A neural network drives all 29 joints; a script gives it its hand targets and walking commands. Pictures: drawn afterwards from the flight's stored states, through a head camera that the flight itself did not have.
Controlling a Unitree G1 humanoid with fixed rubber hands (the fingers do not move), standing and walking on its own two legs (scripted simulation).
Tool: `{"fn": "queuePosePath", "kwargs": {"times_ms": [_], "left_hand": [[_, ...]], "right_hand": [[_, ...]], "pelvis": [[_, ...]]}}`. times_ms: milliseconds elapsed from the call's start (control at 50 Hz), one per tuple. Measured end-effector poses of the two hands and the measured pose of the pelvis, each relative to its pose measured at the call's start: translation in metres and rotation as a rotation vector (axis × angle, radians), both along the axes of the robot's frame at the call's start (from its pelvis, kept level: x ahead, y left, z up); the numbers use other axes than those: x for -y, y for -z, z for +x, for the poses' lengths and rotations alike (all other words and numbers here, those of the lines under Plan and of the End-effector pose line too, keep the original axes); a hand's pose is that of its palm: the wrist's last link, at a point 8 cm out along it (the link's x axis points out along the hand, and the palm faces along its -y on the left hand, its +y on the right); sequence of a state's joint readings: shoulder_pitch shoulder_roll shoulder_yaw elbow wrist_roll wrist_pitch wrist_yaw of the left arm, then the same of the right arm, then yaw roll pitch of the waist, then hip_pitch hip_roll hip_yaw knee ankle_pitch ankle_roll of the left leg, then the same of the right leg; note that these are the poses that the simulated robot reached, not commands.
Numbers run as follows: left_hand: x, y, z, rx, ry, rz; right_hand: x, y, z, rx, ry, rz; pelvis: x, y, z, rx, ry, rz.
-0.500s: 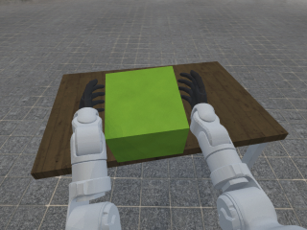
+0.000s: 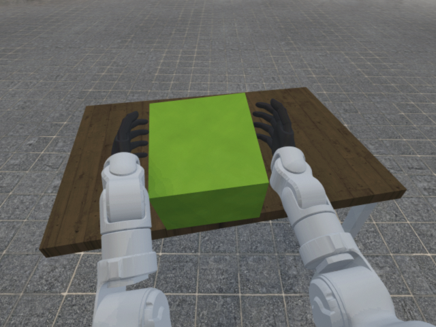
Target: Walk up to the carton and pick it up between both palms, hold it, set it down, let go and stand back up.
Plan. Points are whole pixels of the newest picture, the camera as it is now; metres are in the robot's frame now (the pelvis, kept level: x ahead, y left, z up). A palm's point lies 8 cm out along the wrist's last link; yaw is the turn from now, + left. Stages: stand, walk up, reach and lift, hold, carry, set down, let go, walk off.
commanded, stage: hold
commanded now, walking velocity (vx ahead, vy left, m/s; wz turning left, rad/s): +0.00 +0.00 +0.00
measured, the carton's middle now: (205, 161) +0.38 +0.01 +0.13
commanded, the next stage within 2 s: none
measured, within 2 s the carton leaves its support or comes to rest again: neither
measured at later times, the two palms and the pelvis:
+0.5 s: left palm (121, 154) +0.35 +0.16 +0.19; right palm (278, 144) +0.36 -0.12 +0.19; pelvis +0.00 +0.00 +0.00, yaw +0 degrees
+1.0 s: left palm (122, 155) +0.35 +0.15 +0.19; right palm (279, 144) +0.36 -0.12 +0.19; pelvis -0.01 +0.00 +0.00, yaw +0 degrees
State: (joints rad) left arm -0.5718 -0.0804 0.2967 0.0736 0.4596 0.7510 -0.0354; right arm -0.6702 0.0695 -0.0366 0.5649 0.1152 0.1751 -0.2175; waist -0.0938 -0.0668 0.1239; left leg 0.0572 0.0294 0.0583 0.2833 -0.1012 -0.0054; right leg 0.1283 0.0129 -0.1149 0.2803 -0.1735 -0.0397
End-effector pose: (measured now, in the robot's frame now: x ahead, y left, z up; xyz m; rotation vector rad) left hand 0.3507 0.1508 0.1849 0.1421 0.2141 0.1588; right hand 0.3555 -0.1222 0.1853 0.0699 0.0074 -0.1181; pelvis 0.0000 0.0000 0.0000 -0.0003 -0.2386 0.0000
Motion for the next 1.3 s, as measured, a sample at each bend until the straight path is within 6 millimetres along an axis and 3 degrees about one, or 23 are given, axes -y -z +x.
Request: {"fn": "queuePosePath", "kwargs": {"times_ms": [280, 420, 720, 1300], "left_hand": [[-0.01, -0.001, -0.002, 0.009, -0.02, -0.009], [-0.007, -0.001, 0.004, -0.015, -0.008, -0.013], [-0.004, -0.001, -0.007, 0.004, -0.007, -0.011], [-0.005, -0.001, -0.003, 0.003, -0.011, -0.005]], "right_hand": [[-0.011, -0.003, 0.001, 0.009, -0.012, 0.006], [-0.007, 0.003, 0.005, -0.017, -0.003, 0.003], [-0.004, 0.0, -0.004, 0.001, -0.009, 0.006], [-0.006, -0.003, 0.0, 0.004, -0.008, 0.001]], "pelvis": [[-0.002, 0.0, 0.0, -0.006, -0.005, -0.001], [-0.004, 0.0, 0.0, -0.013, -0.004, 0.0], [-0.002, 0.0, -0.001, 0.011, 0.002, -0.001], [0.0, 0.0, -0.001, -0.001, 0.0, -0.001]]}}
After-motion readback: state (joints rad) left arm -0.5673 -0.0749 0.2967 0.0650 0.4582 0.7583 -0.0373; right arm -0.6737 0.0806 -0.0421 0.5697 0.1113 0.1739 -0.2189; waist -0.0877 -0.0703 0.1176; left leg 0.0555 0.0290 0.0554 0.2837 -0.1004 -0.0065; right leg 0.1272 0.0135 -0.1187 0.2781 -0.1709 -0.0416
